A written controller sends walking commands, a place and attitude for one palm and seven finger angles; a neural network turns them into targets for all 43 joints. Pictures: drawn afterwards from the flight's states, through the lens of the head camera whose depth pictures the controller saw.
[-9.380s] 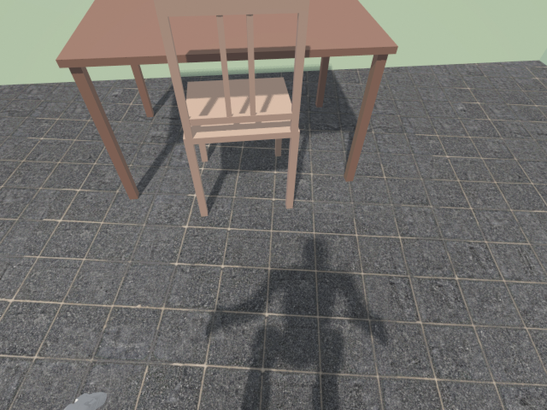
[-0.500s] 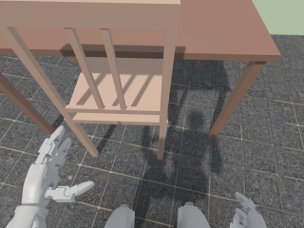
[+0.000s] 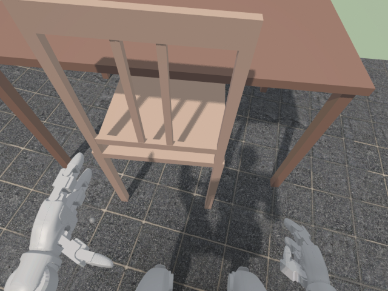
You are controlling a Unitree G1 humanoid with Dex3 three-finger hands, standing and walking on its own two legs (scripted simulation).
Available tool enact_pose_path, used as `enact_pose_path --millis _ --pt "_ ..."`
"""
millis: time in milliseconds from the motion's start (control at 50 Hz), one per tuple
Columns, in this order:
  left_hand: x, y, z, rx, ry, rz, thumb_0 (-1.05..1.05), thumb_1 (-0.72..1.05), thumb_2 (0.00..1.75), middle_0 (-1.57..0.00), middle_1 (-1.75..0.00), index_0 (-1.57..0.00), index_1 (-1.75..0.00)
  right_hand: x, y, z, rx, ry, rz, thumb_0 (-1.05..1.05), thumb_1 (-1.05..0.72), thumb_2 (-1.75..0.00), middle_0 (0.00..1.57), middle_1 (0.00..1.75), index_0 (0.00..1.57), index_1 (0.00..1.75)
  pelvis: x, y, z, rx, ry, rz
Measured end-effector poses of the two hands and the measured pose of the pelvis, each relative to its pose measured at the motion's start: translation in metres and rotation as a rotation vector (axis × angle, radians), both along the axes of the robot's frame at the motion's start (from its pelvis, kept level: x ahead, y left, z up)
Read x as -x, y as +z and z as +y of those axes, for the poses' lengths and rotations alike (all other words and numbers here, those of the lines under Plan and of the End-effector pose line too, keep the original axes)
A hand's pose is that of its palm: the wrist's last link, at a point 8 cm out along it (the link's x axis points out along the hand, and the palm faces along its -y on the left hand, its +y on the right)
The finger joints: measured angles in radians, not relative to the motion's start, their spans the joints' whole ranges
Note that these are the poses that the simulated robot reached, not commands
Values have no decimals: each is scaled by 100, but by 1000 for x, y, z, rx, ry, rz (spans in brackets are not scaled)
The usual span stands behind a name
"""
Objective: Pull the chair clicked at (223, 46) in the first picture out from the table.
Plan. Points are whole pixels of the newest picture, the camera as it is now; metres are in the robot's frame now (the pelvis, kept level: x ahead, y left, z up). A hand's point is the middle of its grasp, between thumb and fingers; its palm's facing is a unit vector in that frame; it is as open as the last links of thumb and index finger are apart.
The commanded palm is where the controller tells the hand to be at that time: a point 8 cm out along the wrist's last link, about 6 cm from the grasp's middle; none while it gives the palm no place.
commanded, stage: raise the hand toward the chair's back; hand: left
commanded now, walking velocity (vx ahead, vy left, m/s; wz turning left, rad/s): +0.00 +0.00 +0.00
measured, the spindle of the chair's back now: (131, 101) +0.53 +0.20 +0.03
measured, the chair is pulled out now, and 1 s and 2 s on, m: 0.00 0.00 0.00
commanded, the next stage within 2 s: aim the fingers beside a spindle in 0.68 s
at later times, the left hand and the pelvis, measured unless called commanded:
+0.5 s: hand (98, 209) +0.25 +0.19 +0.05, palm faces +0.00 -1.00 -0.06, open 16.9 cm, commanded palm +0.22 +0.25 +0.06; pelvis +0.00 -0.01 +0.01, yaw +0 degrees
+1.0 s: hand (108, 206) +0.26 +0.18 +0.04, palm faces -0.01 -1.00 -0.06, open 16.9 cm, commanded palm +0.24 +0.24 +0.05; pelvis -0.01 -0.02 +0.00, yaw +0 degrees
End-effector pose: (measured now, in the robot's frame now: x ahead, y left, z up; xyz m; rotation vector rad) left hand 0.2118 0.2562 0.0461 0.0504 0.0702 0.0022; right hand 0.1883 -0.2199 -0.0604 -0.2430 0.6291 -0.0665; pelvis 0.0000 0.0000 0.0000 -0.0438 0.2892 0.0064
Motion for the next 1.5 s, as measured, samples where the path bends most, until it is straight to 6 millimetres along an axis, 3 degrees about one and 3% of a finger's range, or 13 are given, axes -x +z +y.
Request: enact_pose_path --millis 360,860,1500 --pt "-20 9 -2 -10 -13 -6 -1 -49 30 -6 -8 -6 -8 35 -4 -33 40 -90 95 2 -91 -90 20 30 21 30 -5 7 -4 -8 -9 2" --pt "-9 9 -18 -18 0 -25 -1 -50 30 -7 -8 -6 -8 26 -6 -39 9 -62 43 2 -91 -90 20 30 21 30 3 6 -19 -22 -1 -10" --pt "-79 -17 -24 -3 -35 -51 -1 -50 30 -6 -8 -6 -8 60 -35 -47 38 -98 179 2 -91 -90 20 30 21 30 9 -9 -14 -28 -19 52"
